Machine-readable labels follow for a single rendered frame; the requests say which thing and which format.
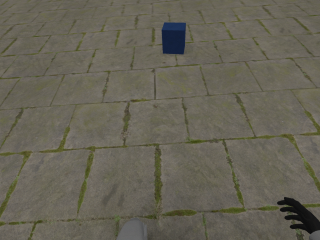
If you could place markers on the robot left shin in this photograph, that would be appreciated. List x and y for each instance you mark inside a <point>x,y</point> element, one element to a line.
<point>135,219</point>

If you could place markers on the robot right hand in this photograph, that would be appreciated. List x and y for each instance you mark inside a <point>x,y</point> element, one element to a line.
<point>310,222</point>

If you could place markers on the right robot forearm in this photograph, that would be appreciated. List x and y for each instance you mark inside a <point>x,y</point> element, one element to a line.
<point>315,235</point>

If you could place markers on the robot left thigh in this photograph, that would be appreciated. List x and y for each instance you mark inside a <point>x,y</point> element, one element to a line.
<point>133,230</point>

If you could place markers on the carton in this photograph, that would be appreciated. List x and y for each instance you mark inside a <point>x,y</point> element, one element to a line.
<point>173,37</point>

